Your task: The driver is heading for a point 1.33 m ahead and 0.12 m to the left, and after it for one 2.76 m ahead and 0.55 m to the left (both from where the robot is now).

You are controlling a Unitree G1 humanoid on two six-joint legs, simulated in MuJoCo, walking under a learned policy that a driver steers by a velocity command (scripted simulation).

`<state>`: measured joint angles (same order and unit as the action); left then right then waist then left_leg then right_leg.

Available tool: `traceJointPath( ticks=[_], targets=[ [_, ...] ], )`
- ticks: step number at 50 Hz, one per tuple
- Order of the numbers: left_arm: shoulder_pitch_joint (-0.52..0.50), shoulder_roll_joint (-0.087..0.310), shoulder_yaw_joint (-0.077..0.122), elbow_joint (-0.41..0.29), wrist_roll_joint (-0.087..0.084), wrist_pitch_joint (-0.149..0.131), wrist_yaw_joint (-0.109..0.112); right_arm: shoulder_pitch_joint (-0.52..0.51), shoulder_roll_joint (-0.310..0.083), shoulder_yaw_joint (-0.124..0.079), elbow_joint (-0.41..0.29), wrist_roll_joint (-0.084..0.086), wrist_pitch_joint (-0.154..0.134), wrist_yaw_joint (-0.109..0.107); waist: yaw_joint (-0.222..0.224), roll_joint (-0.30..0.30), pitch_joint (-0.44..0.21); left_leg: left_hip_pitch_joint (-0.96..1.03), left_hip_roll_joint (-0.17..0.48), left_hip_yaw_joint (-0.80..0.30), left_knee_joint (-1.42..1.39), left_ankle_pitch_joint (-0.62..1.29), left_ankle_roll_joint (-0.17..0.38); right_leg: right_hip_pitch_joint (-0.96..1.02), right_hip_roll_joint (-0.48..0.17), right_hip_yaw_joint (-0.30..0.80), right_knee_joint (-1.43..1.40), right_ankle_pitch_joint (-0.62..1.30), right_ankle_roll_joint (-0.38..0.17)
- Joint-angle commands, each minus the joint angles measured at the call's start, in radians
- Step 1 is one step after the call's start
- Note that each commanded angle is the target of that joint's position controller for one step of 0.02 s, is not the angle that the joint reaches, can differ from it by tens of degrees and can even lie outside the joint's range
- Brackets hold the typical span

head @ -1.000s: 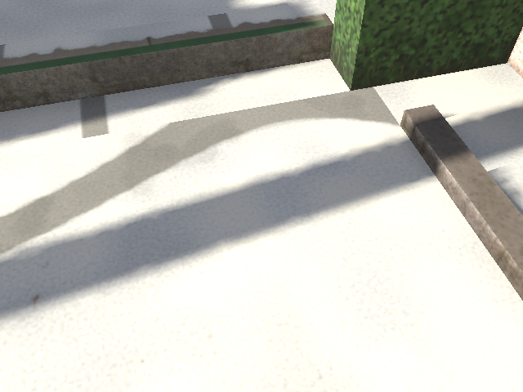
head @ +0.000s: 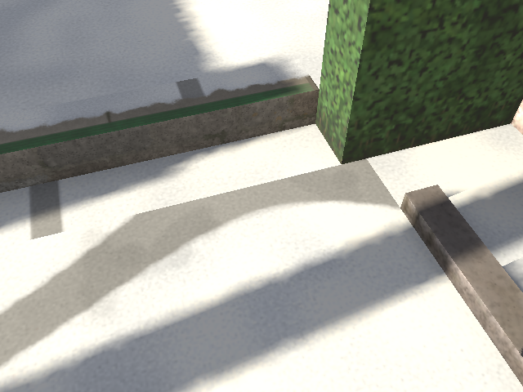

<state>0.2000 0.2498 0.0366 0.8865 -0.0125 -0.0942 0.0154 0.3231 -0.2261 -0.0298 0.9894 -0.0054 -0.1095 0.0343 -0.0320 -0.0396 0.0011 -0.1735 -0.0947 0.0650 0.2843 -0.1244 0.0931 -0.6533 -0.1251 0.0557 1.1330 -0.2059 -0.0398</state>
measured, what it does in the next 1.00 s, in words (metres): walks ahead: right foot, then left foot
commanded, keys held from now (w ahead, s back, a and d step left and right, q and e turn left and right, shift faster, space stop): w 1.00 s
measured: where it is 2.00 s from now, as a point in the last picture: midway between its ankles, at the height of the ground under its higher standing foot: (268, 230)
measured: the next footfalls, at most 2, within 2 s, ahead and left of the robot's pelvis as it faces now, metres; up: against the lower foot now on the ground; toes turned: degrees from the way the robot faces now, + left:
right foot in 0.30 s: +0.33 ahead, -0.17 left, +0.00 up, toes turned -2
left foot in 0.86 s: +0.64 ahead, +0.07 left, +0.00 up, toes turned +3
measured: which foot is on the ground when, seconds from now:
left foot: down 0.00-0.32, up 0.34-0.84, down 0.86-1.00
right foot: up 0.00-0.28, down 0.30-0.88, up 0.90-1.00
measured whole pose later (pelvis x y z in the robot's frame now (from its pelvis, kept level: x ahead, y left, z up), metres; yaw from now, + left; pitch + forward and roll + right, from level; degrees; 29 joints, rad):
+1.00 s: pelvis +0.55 -0.01 -0.01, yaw +1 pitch +2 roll +0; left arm 0.29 0.26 0.05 0.96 -0.02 -0.10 0.00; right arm 0.18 -0.24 -0.05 0.91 0.00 -0.10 0.03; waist 0.00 -0.03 0.02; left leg -0.34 -0.03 0.06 0.46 -0.15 0.07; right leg -0.44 -0.06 0.03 1.19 -0.34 -0.05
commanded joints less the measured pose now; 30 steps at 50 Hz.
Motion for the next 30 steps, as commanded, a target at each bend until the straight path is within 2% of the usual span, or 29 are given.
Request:
traceJointPath(
  ticks=[1, 5, 8, 10, 12, 13, 14, 15, 16, 17, 18, 19, 20, 21, 23, 24, 26, 30],
  targets=[
    [0.033, 0.043, 0.012, -0.042, 0.012, 0.005, 0.006, -0.041, -0.133, -0.022, -0.056, 0.002, -0.017, -0.020, 0.047, 0.074, 0.054, -0.100, 0.283, -0.214, -0.203, 0.067, 0.173, -0.024, -0.043, 0.003, -0.147, 0.157, 0.027],
    [-0.127, 0.028, 0.006, -0.083, 0.003, -0.006, -0.005, 0.039, -0.161, -0.026, -0.039, 0.018, -0.004, -0.034, -0.011, 0.078, 0.054, -0.018, 0.266, -0.163, -0.185, 0.082, 0.126, 0.010, 0.003, -0.035, -0.429, 0.306, 0.035],
    [-0.215, 0.033, 0.002, -0.111, -0.007, -0.009, -0.022, 0.094, -0.169, -0.029, -0.016, 0.025, 0.006, -0.034, -0.046, 0.088, 0.071, 0.071, 0.294, -0.167, -0.152, 0.056, 0.121, 0.014, 0.024, -0.047, -0.528, 0.283, 0.035],
    [-0.250, 0.043, 0.002, -0.133, -0.010, -0.015, -0.035, 0.113, -0.170, -0.031, -0.005, 0.026, 0.017, -0.036, -0.049, 0.093, 0.081, 0.142, 0.327, -0.181, -0.113, 0.056, 0.112, 0.006, 0.032, -0.043, -0.577, 0.220, 0.016],
    [-0.228, 0.065, 0.009, -0.139, -0.010, -0.024, -0.046, 0.104, -0.182, -0.038, -0.003, 0.027, 0.027, -0.038, -0.023, 0.107, 0.067, 0.186, 0.351, -0.194, -0.058, 0.105, 0.096, 0.062, 0.048, -0.051, -0.619, 0.141, -0.012],
    [-0.174, 0.083, 0.019, -0.128, -0.010, -0.028, -0.047, 0.084, -0.189, -0.039, -0.007, 0.026, 0.033, -0.039, 0.014, 0.118, 0.039, 0.188, 0.345, -0.185, 0.003, 0.216, 0.083, 0.148, 0.071, -0.072, -0.640, 0.112, -0.029],
    [-0.049, 0.118, 0.040, -0.091, -0.008, -0.031, -0.044, 0.066, -0.178, -0.034, -0.013, 0.022, 0.038, -0.039, 0.079, 0.111, -0.031, 0.169, 0.299, -0.146, 0.150, 0.380, 0.060, 0.314, 0.105, -0.098, -0.663, 0.104, -0.053],
    [0.154, 0.188, 0.067, -0.038, -0.002, -0.033, -0.036, 0.054, -0.140, -0.018, -0.034, 0.008, 0.038, -0.038, 0.156, 0.060, -0.173, 0.030, 0.238, -0.090, 0.416, 0.359, 0.026, 0.605, 0.023, -0.007, -0.636, 0.128, -0.108],
    [0.293, 0.304, 0.097, -0.011, 0.015, -0.024, -0.034, 0.151, -0.028, 0.017, -0.053, 0.004, 0.017, -0.029, 0.146, -0.184, -0.321, -0.394, 0.073, -0.009, 0.827, -0.004, -0.056, 1.015, -0.228, 0.418, -0.688, 0.023, -0.261],
    [0.312, 0.230, 0.075, -0.006, 0.013, -0.022, -0.038, 0.154, -0.057, 0.013, -0.038, 0.019, -0.011, -0.024, 0.151, -0.219, -0.385, -0.544, 0.047, -0.159, 0.995, -0.422, -0.048, 1.061, -0.287, 0.685, -0.830, -0.060, -0.299],
    [0.220, 0.167, 0.054, -0.021, 0.008, -0.024, -0.039, 0.067, -0.156, -0.013, -0.063, 0.046, -0.025, -0.020, 0.131, -0.147, -0.236, -0.629, 0.111, -0.183, 1.060, -0.366, -0.025, 0.938, -0.254, 0.549, -0.838, -0.068, -0.242],
    [0.120, 0.129, 0.040, -0.046, 0.005, -0.022, -0.039, 0.001, -0.163, -0.016, -0.080, 0.048, -0.027, -0.024, 0.100, -0.078, -0.150, -0.610, 0.168, -0.153, 1.030, -0.267, -0.018, 0.790, -0.214, 0.400, -0.856, 0.003, -0.208],
    [0.053, 0.097, 0.030, -0.056, 0.008, -0.021, -0.045, -0.032, -0.149, -0.019, -0.085, 0.034, -0.020, -0.030, 0.071, -0.022, -0.084, -0.571, 0.202, -0.136, 0.966, -0.195, -0.024, 0.658, -0.168, 0.299, -0.895, 0.072, -0.191],
    [0.022, 0.074, 0.022, -0.057, 0.013, -0.023, -0.049, -0.025, -0.135, -0.025, -0.084, 0.024, -0.006, -0.035, 0.039, -0.034, -0.051, -0.509, 0.232, -0.139, 0.905, -0.145, -0.029, 0.569, -0.127, 0.222, -0.931, 0.115, -0.171],
    [0.038, 0.072, 0.023, -0.034, 0.017, -0.028, -0.053, 0.010, -0.089, -0.022, -0.072, 0.020, 0.020, -0.038, 0.012, -0.044, -0.032, -0.445, 0.237, -0.122, 0.862, -0.099, -0.043, 0.489, -0.092, 0.145, -0.974, 0.197, -0.177],
    [0.058, 0.086, 0.027, -0.021, 0.017, -0.030, -0.051, 0.005, -0.085, -0.024, -0.077, 0.019, 0.027, -0.039, 0.005, -0.036, -0.020, -0.460, 0.239, -0.119, 0.839, -0.072, -0.050, 0.483, -0.089, 0.116, -0.985, 0.248, -0.184],
    [0.097, 0.110, 0.033, 0.000, 0.018, -0.029, -0.039, -0.063, -0.091, -0.028, -0.103, 0.013, 0.031, -0.042, 0.014, -0.018, 0.005, -0.529, 0.243, -0.119, 0.749, 0.005, -0.065, 0.505, -0.091, 0.085, -1.000, 0.313, -0.191],
    [0.152, 0.118, 0.032, 0.024, 0.012, -0.016, -0.019, -0.213, -0.072, -0.026, -0.150, 0.011, 0.025, -0.034, 0.051, -0.022, 0.033, -0.552, 0.227, -0.101, 0.504, 0.182, -0.075, 0.540, -0.070, 0.027, -1.019, 0.294, -0.166]
  ],
)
